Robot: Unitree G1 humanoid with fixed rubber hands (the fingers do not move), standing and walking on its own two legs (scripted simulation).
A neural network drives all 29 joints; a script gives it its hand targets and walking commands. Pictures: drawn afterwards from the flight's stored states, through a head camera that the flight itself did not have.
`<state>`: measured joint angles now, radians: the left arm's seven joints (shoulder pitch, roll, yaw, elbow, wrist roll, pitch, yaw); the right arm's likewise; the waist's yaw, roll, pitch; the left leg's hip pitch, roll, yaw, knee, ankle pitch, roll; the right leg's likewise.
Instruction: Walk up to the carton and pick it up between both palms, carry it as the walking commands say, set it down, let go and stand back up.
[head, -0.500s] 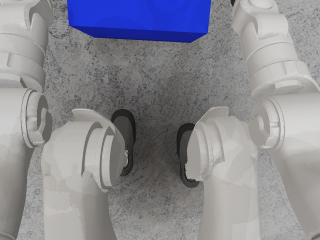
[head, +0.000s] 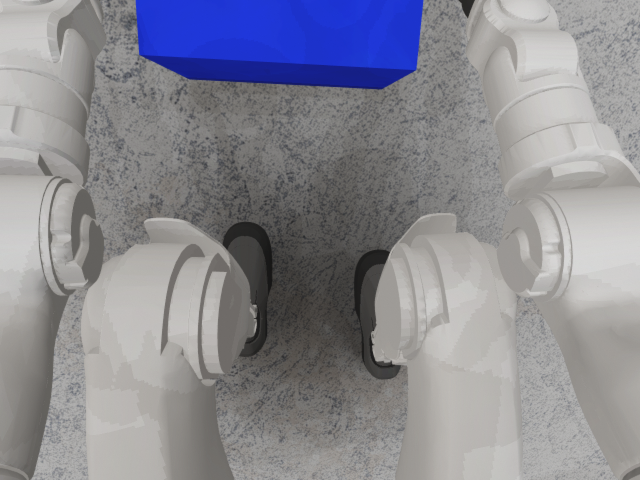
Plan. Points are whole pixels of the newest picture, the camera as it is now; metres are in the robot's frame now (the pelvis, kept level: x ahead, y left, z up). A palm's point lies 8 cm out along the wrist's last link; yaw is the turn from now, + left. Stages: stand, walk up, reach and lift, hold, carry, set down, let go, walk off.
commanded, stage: set down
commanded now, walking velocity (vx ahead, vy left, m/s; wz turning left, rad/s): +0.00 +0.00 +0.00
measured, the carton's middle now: out of the picture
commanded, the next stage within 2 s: none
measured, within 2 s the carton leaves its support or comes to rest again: neither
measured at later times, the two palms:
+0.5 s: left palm out of the picture +0.55 +0.24 -0.17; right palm out of the picture +0.54 -0.16 -0.18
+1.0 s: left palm out of the picture +0.55 +0.24 -0.11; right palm out of the picture +0.55 -0.17 -0.12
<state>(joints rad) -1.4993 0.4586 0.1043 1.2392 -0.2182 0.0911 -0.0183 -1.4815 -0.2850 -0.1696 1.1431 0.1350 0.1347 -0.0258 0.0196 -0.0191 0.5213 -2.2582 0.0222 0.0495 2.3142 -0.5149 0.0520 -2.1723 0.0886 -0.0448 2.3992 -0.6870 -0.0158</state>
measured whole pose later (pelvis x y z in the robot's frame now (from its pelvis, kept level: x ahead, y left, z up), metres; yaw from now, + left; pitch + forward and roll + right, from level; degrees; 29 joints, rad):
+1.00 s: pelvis +0.00 +0.00 +0.02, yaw +0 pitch +28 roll -1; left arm -1.39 0.48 0.13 0.89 -0.29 0.17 0.06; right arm -1.36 -0.39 -0.11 0.84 0.23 0.21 -0.13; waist 0.02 -0.02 0.53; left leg -2.21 0.00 0.05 2.24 -0.52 0.05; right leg -2.11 0.07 -0.04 2.32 -0.70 -0.01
